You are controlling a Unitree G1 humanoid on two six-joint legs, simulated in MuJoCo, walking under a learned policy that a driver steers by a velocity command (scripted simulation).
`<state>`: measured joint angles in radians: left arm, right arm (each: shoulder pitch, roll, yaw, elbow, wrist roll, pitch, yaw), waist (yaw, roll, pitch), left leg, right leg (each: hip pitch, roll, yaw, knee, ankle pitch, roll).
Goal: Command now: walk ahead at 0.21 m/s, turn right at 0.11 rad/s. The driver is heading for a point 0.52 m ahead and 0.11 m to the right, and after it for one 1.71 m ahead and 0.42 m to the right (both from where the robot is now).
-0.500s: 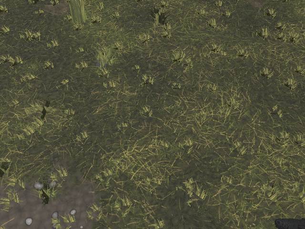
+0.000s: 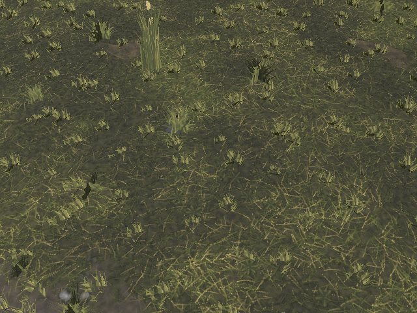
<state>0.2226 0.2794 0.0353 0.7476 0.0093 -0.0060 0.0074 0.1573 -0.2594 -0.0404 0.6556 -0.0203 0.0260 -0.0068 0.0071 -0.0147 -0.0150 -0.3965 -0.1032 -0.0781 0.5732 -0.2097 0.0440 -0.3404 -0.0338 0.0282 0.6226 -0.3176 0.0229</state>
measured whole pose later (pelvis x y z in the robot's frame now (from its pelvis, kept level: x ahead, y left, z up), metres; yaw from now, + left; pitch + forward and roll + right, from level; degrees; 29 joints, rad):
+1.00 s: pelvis +0.36 -0.14 +0.01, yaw -28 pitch +1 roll +0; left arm 0.17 0.27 0.04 0.65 0.02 -0.05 -0.04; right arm 0.20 -0.32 -0.04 0.78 0.02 -0.04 -0.02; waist -0.01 0.03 0.09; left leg -0.56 0.10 -0.05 1.16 -0.38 -0.05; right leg -0.34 0.07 -0.04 0.45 -0.13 -0.10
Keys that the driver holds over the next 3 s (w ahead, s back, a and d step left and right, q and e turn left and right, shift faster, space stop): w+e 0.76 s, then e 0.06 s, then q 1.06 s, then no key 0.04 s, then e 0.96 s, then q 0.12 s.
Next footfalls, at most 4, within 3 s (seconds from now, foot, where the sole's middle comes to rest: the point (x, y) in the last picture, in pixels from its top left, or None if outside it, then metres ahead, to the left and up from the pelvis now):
0.34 left None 0.19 0.11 -0.76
0.80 right None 0.42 -0.24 -0.76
1.34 left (242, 298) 0.56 -0.07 -0.76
1.82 right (316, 302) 0.55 -0.30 -0.76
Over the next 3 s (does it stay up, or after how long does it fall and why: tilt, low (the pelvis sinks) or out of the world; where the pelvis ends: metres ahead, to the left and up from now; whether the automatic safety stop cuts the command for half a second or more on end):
stays up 0.50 -0.20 0.01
